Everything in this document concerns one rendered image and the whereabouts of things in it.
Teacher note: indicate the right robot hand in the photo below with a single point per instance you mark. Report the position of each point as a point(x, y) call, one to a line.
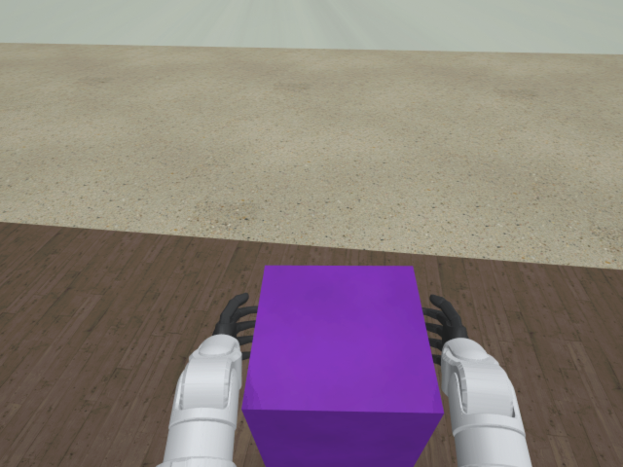
point(452, 327)

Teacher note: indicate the right robot forearm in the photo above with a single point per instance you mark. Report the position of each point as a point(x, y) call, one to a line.
point(485, 416)

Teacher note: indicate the left robot forearm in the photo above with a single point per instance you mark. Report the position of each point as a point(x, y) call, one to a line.
point(204, 413)

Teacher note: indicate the left robot hand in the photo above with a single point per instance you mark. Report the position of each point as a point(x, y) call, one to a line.
point(230, 315)

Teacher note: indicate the carton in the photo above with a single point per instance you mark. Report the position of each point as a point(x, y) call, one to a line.
point(340, 371)

